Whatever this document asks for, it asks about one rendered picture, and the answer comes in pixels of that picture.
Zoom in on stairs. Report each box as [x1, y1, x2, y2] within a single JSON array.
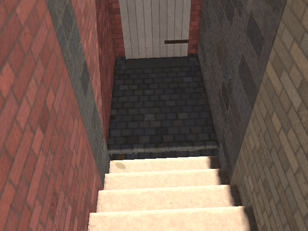
[[88, 156, 259, 231]]

